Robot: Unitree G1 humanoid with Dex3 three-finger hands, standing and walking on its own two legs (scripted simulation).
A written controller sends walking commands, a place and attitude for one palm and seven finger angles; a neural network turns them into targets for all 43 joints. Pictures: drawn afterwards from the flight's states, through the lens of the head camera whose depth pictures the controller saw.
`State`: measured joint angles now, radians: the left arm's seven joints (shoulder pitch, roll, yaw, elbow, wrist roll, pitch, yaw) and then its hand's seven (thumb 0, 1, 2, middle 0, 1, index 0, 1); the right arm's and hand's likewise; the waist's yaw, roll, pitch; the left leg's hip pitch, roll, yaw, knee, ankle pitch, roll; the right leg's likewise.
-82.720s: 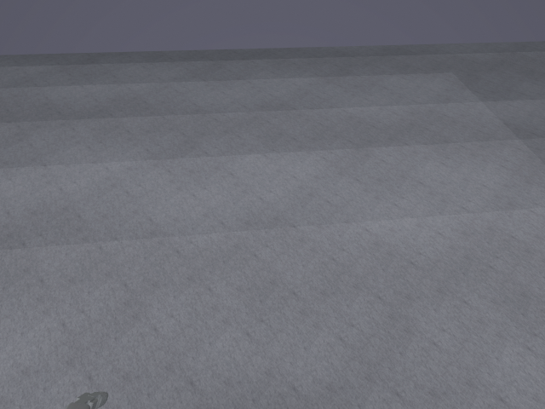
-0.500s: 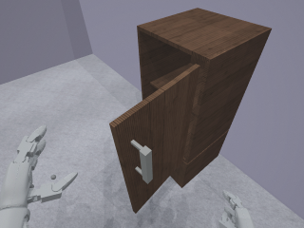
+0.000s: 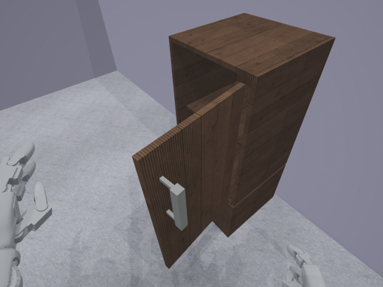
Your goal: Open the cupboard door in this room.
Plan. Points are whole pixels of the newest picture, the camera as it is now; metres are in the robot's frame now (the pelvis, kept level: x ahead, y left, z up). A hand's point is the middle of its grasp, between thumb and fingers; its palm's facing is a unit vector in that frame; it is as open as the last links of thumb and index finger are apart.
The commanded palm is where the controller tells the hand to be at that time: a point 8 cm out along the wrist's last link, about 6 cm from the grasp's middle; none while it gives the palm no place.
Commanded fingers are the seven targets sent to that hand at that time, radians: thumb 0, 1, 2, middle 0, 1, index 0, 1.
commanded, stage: draw the hand back to the body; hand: left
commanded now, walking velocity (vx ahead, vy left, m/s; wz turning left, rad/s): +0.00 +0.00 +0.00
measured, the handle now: (173, 203) +0.31 +0.09 -0.01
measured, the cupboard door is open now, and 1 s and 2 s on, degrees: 98 98 98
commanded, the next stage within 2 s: step back with the hand held close in 0.12 s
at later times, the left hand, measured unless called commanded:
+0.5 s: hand (56, 205) +0.19 +0.25 +0.15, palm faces +0.36 -0.80 -0.49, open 7.4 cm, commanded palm +0.13 +0.29 +0.17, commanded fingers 0.00 0.90 0.90 -0.20 -0.30 -0.20 -0.30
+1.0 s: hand (6, 243) +0.12 +0.28 +0.16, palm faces +0.45 -0.73 -0.51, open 7.4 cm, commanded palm +0.06 +0.32 +0.17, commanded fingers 0.00 0.90 0.90 -0.20 -0.30 -0.20 -0.30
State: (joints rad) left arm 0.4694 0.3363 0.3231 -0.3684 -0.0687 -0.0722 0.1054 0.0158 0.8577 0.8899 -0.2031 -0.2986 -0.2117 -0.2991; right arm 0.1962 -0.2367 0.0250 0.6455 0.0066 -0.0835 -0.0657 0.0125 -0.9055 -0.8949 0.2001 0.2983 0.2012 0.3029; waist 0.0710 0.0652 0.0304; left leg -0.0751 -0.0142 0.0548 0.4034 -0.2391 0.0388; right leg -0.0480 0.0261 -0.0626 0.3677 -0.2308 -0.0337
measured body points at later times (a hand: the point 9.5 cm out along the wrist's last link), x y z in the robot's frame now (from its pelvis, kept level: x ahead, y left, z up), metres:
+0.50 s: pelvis -0.01 +0.00 +0.00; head -0.01 -0.02 +0.45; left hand +0.16 +0.29 +0.18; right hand +0.16 -0.25 -0.09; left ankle -0.01 +0.09 -0.74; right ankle -0.01 -0.10 -0.74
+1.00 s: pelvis -0.08 +0.01 -0.02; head -0.05 +0.02 +0.43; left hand +0.09 +0.32 +0.18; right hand +0.10 -0.21 -0.10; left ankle -0.01 +0.09 -0.74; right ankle -0.04 -0.11 -0.74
